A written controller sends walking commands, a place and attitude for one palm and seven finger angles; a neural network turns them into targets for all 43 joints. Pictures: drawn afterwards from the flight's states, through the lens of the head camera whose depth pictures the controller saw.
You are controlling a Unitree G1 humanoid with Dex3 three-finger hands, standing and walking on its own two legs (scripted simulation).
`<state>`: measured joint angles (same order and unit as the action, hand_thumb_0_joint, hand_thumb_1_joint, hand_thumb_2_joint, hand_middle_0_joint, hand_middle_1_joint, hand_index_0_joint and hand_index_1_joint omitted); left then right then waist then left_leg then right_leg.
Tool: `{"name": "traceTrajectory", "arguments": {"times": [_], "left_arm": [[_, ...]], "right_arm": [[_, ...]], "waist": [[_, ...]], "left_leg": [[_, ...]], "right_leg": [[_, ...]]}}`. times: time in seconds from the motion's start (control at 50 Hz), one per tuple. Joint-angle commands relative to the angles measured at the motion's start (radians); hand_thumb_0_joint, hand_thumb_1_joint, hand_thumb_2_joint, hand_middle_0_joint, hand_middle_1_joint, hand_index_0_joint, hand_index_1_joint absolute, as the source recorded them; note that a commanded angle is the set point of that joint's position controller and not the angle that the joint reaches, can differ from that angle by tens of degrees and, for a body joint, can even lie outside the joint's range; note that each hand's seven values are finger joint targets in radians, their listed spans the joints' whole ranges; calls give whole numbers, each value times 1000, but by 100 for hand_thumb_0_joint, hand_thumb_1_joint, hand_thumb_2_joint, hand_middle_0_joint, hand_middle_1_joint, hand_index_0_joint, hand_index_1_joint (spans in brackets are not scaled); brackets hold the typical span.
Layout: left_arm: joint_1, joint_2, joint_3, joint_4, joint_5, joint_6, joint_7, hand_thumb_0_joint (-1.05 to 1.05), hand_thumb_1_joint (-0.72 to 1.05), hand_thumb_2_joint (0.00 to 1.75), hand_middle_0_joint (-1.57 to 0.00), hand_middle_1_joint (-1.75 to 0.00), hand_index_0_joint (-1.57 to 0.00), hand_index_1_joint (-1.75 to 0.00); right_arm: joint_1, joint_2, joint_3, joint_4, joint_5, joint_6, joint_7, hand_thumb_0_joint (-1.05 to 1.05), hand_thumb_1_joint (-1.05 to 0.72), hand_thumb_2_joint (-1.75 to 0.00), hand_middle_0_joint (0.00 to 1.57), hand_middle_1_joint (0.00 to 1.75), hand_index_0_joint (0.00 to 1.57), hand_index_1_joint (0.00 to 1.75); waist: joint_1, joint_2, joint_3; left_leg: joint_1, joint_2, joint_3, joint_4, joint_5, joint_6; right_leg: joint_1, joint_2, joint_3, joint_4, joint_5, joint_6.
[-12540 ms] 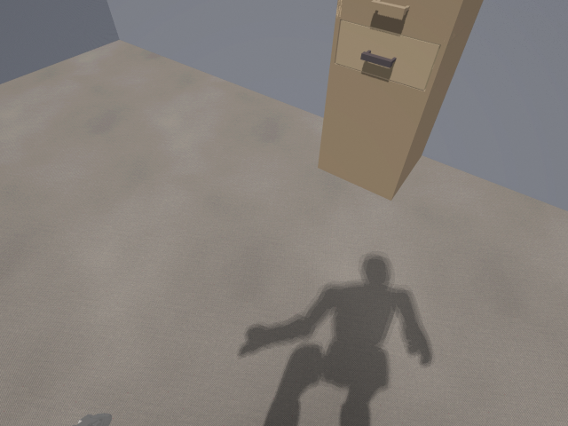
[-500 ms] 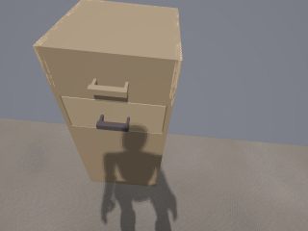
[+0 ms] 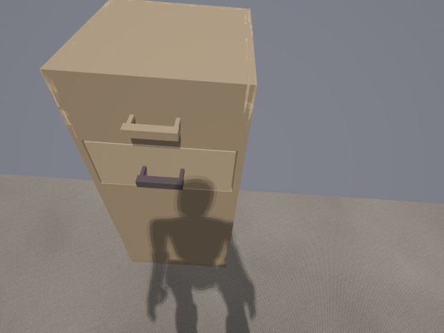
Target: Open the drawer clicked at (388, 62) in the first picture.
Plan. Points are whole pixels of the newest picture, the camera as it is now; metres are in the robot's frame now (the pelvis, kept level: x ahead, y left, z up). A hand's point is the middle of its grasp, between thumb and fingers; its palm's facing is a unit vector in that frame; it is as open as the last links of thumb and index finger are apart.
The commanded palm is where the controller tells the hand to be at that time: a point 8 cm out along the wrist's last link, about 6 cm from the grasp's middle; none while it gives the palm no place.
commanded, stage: raise the hand with hooked fingers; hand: left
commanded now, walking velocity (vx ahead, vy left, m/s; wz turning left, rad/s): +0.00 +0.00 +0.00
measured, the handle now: (161, 176) +0.51 +0.19 -0.10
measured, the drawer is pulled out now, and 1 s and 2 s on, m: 0.00 0.00 0.00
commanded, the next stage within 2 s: move the hooked fingers above the handle in 2.00 s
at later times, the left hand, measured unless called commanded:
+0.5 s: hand (153, 299) +0.19 +0.14 -0.06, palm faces -0.01 -0.26 -0.96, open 8.4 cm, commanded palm +0.15 +0.19 -0.02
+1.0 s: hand (144, 251) +0.27 +0.17 -0.02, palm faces -0.03 -0.09 -1.00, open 11.4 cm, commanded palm +0.24 +0.18 +0.05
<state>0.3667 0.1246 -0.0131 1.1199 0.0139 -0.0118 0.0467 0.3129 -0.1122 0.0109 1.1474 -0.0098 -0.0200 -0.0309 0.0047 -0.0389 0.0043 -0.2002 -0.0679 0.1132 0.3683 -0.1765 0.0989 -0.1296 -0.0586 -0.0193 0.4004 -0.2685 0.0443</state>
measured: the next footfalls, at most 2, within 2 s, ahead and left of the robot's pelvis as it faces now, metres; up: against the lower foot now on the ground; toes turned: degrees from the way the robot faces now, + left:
none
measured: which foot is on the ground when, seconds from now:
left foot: down 0.00-1.00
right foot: down 0.00-1.00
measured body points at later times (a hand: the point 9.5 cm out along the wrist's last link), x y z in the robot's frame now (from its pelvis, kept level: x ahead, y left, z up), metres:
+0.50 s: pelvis -0.01 -0.05 -0.04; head +0.00 -0.07 +0.41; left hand +0.19 +0.15 -0.01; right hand +0.21 -0.29 -0.11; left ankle +0.02 +0.05 -0.74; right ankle -0.01 -0.12 -0.74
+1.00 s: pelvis +0.04 -0.07 -0.04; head +0.09 -0.10 +0.41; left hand +0.26 +0.17 +0.03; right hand +0.23 -0.29 -0.15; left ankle +0.02 +0.07 -0.74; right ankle -0.01 -0.12 -0.74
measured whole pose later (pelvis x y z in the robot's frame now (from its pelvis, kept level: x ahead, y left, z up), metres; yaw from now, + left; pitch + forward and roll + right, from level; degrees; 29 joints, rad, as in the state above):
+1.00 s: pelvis +0.04 -0.07 -0.04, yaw -3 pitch +11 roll +3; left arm 0.33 0.40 -0.01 -0.01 0.99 -0.06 0.35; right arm 0.10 -0.22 0.02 0.60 -0.05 0.12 -0.01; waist 0.08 0.02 -0.11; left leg -0.55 -0.06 -0.04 0.75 -0.38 0.01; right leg -0.54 0.09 0.04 0.80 -0.45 -0.10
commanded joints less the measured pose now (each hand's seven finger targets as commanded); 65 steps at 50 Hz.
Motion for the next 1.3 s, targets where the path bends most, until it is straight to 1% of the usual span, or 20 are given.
{"name": "traceTrajectory", "arguments": {"times": [0.0,0.06,0.08,0.1,0.12,0.14,0.16,0.18,0.26,0.3,0.32,0.34,0.38,0.46,0.54,0.66,0.88,1.0,1.12,1.28], "left_arm": [[106,52,6,-9,1,-5,1,0,90,90,-20,-30,-20,-30],[105,51,6,-9,3,-5,2,0,90,90,-20,-30,-20,-30],[56,107,-4,-3,27,-25,31,0,90,90,-20,-30,-20,-30],[-629,307,-90,-1573,95,-176,53,0,88,89,-20,-32,-20,-32],[-281,307,1,-1305,105,-103,138,0,85,88,-20,-33,-20,-33],[7,195,-61,-1201,103,26,185,0,83,87,-21,-34,-21,-34],[60,57,-173,-1136,136,69,198,0,81,86,-21,-36,-21,-36],[-18,37,-224,-1258,179,54,212,0,78,85,-21,-37,-21,-37],[-69,190,-179,-1197,603,50,332,0,69,81,-22,-43,-22,-43],[93,124,-200,-992,794,39,386,0,64,79,-22,-47,-22,-47],[184,115,-187,-950,858,25,393,0,62,78,-22,-48,-22,-48],[267,154,-123,-938,909,5,397,0,60,77,-22,-50,-22,-50],[247,234,-47,-1022,987,-13,403,0,55,75,-22,-53,-22,-53],[128,365,67,-1217,1078,-34,466,0,46,71,-23,-58,-23,-58],[-111,409,98,-1320,1122,-58,530,0,36,67,-24,-64,-24,-64],[-281,376,36,-1337,1009,-107,469,0,22,61,-25,-74,-25,-74],[-90,460,128,-1297,980,-32,329,0,-3,50,-27,-90,-27,-90],[-121,458,177,-1361,966,-45,386,0,-17,44,-28,-99,-28,-99],[-138,406,106,-1352,951,69,369,0,-31,38,-29,-108,-29,-108],[-380,461,65,-1385,977,146,272,0,-50,30,-30,-120,-30,-120]], "right_arm": [[66,-108,-14,-17,1,-18,-3,0,-90,-90,20,30,20,30],[69,-103,-14,-16,2,-18,-4,0,-90,-90,20,30,20,30],[7,-172,-9,-99,7,-15,10,0,-90,-90,20,30,20,30],[42,-303,-26,-502,83,-153,-25,0,-90,-90,20,30,20,30],[-73,-253,-10,-404,75,-266,-64,0,-90,-90,20,30,20,30],[-74,-205,-32,-388,84,-313,-63,0,-90,-90,20,30,20,30],[-42,-192,-31,-374,99,-324,-65,0,-90,-90,20,30,20,30],[-56,-211,-40,-445,94,-346,-61,0,-90,-90,20,30,20,30],[-117,-285,-49,-572,1,-307,-34,0,-90,-90,20,30,20,30],[-190,-268,-73,-633,-31,-223,-11,0,-90,-90,20,30,20,30],[-223,-272,-79,-667,-37,-176,9,0,-90,-90,20,30,20,30],[-240,-264,-83,-685,-24,-123,29,0,-90,-90,20,30,20,30],[-303,-248,-70,-734,-20,-27,57,0,-90,-90,20,30,20,30],[-363,-218,-54,-789,-28,73,71,0,-90,-90,20,30,20,30],[-358,-207,-56,-777,-57,98,57,0,-90,-90,20,30,20,30],[-365,-211,-56,-730,-64,66,21,0,-90,-90,20,30,20,30],[-347,-211,-26,-710,-44,86,18,0,-90,-90,20,30,20,30],[-340,-209,-57,-700,-39,68,13,0,-90,-90,20,30,20,30],[-330,-234,-85,-695,-13,77,24,0,-90,-90,20,30,20,30],[-324,-231,-69,-702,2,109,3,0,-90,-90,20,30,20,30]], "waist": [[1,33,77],[1,37,88],[-9,75,149],[-106,357,-350],[-9,440,-374],[-10,312,-201],[-32,209,-102],[-39,165,-33],[-47,-3,-100],[-1,-259,15],[40,-295,23],[97,-284,-16],[142,-236,-95],[172,32,-210],[99,62,-311],[-5,32,-296],[87,-51,-347],[82,-17,-389],[68,-30,-394],[63,83,-346]], "left_leg": [[16,186,-191,-115,-6,-41],[9,184,-188,-111,5,-40],[-91,186,-175,29,161,-83],[301,147,-219,-35,163,-106],[322,207,-288,-79,79,-161],[160,185,-301,-132,-116,-187],[73,150,-239,-80,-136,-138],[-6,139,-224,-30,-171,-104],[-186,81,-246,177,-274,-77],[-341,37,-178,249,-311,-77],[-374,21,-151,272,-270,-75],[-395,14,-135,277,-201,-79],[-448,7,-111,291,-131,-81],[-395,-10,-95,338,-29,-80],[-321,-15,-122,444,6,-64],[-352,-13,-147,521,-81,-44],[-395,-18,-141,375,21,-66],[-350,-28,-157,364,44,-58],[-257,-21,-134,323,165,-57],[-58,17,-150,252,318,-55]], "right_leg": [[-85,-48,44,-54,80,-60],[-83,-49,41,-56,86,-59],[-127,-53,33,-25,67,-63],[-175,69,-25,134,99,-77],[-283,53,-23,292,-129,-84],[-368,59,-31,349,-183,-73],[-377,58,-25,343,-134,-65],[-372,57,-33,288,-123,-67],[-452,78,46,207,-183,-97],[-542,87,88,158,-404,-104],[-521,82,125,141,-402,-113],[-450,81,168,150,-313,-127],[-365,66,179,217,-145,-133],[-315,73,247,279,42,-143],[-392,78,312,301,130,-133],[-394,35,346,241,122,-83],[-69,6,291,289,639,-34],[-87,20,256,295,616,-45],[-73,34,185,293,709,-42],[-135,77,86,227,413,-83]]}}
